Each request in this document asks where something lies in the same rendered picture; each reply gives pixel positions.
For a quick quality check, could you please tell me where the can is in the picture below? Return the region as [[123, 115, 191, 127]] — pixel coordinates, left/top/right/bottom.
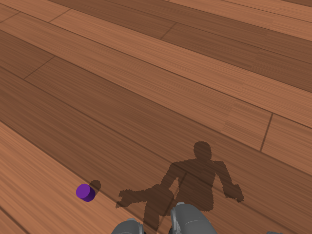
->
[[76, 184, 96, 202]]

